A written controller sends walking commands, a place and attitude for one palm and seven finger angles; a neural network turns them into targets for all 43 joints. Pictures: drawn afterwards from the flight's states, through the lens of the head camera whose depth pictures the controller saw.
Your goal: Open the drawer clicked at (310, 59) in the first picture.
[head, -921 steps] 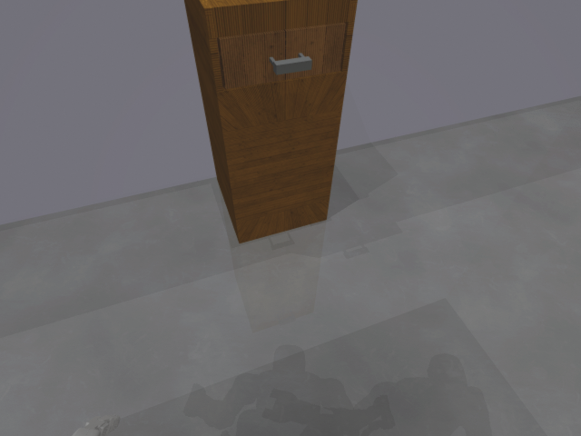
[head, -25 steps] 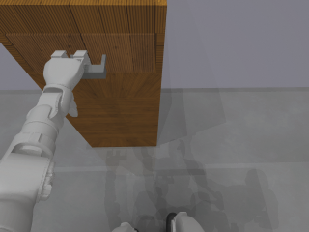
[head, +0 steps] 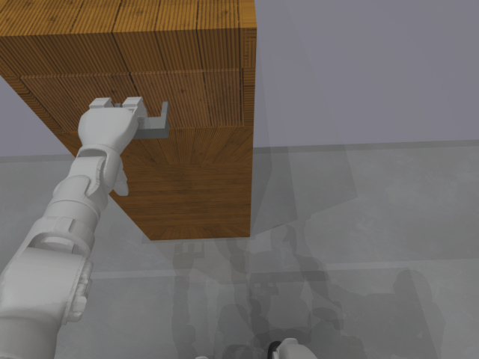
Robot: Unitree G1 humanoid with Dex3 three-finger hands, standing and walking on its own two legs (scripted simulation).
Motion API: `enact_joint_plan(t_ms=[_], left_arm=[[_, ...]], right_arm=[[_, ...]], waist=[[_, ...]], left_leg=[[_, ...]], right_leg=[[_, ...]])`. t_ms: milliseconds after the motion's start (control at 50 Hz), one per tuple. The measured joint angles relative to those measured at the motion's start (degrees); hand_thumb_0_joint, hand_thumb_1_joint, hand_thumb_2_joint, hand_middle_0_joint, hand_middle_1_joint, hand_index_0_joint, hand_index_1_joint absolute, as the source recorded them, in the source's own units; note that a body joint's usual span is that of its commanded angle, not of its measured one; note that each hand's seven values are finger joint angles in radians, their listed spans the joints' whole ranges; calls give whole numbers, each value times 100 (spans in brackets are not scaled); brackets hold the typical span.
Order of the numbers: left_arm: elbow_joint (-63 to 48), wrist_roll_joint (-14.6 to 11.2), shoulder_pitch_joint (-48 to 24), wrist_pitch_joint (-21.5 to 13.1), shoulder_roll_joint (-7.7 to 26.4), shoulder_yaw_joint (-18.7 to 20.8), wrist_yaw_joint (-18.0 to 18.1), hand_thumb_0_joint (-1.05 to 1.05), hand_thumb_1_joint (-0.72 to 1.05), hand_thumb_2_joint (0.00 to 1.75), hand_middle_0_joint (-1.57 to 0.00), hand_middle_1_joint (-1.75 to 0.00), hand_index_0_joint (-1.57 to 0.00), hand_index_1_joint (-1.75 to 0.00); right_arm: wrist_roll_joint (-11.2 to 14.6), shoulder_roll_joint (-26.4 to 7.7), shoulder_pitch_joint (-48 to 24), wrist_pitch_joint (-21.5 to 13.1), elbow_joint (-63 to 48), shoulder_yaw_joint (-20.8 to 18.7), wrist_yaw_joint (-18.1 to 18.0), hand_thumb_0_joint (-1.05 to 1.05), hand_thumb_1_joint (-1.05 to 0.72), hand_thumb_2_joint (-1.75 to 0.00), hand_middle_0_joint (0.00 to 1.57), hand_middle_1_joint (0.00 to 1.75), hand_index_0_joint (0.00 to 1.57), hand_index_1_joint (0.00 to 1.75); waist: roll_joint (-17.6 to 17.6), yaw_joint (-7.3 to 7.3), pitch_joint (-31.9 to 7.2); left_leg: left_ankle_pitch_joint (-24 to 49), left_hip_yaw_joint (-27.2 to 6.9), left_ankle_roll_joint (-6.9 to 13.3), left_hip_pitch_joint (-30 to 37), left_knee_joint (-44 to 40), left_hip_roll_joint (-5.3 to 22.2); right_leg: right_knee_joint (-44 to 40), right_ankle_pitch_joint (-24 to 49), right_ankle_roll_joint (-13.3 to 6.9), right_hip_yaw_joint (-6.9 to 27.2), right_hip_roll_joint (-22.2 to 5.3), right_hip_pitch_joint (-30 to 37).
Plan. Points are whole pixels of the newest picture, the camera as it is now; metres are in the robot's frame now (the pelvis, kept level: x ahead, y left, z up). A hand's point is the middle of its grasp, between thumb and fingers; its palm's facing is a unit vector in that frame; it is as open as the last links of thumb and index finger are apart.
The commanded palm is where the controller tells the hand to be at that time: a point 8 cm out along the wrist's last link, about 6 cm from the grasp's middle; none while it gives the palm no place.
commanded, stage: close the thumb around the handle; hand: left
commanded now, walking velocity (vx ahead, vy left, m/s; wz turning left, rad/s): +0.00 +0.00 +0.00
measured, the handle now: (139, 118) +0.53 +0.18 +0.05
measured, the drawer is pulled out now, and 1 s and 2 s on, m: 0.00 0.00 0.10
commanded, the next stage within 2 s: pull the drawer open in 0.74 s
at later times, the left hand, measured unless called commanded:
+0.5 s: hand (120, 147) +0.48 +0.21 +0.03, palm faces -0.05 -0.02 -1.00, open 8.3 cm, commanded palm +0.46 +0.21 +0.09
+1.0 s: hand (121, 149) +0.47 +0.21 +0.03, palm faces -0.04 -0.04 -1.00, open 6.1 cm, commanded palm +0.43 +0.21 +0.09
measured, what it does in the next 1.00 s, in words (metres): stands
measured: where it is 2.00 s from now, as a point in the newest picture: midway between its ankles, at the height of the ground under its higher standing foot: outside the picture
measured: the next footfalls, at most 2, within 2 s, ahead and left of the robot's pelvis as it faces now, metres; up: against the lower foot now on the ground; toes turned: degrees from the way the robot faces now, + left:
none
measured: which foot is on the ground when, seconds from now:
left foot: down 0.00-1.00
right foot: down 0.00-1.00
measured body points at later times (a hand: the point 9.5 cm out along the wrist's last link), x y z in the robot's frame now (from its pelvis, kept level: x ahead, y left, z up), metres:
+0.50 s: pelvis +0.00 +0.00 +0.00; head +0.10 -0.01 +0.44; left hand +0.47 +0.21 +0.09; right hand +0.04 -0.27 -0.13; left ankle -0.05 +0.10 -0.71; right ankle +0.03 -0.11 -0.71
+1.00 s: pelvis +0.00 +0.00 +0.00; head +0.10 -0.02 +0.44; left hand +0.47 +0.21 +0.08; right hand +0.03 -0.27 -0.13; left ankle -0.05 +0.10 -0.71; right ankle +0.03 -0.11 -0.71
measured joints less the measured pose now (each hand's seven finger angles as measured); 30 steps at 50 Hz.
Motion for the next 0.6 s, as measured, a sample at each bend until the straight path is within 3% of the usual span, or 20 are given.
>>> enact_joint_plan(t_ms=[120,220,300,420,600], left_arm=[[-76,27,67,23,-88,89,215,0,-48,30,-31,-120,-32,-120],[22,36,31,245,-62,82,242,0,-36,35,-33,-121,-33,-121],[67,2,6,335,-37,51,125,0,-20,42,-34,-123,-34,-123],[-27,-36,105,164,-52,64,-22,0,10,55,-36,-126,-36,-126],[25,60,12,122,-30,19,179,0,58,76,-40,-131,-39,-131]], right_arm=[[-52,-97,-22,43,128,-91,58,1,-91,-90,20,30,21,30],[-28,-139,-73,78,126,-107,76,1,-91,-90,20,30,20,30],[1,-136,-91,82,86,-97,57,1,-91,-90,20,30,20,30],[7,-100,-71,81,62,-67,19,1,-91,-90,20,30,20,30],[1,-55,-72,18,72,-49,41,1,-91,-90,20,30,20,30]], waist=[[-28,10,-48],[-45,-40,-48],[-53,-59,-18],[-51,-46,-18],[-40,-36,7]], left_leg=[[-39,-21,4,-50,54,-1],[-34,-15,5,1,23,11],[-8,-1,8,66,-35,16],[9,16,12,151,-88,18],[5,-5,11,22,9,-4]], right_leg=[[35,-35,8,-19,-3,-36],[-13,-16,7,-12,12,19],[-74,16,10,2,21,81],[-122,38,15,21,27,158],[-25,23,12,3,0,39]])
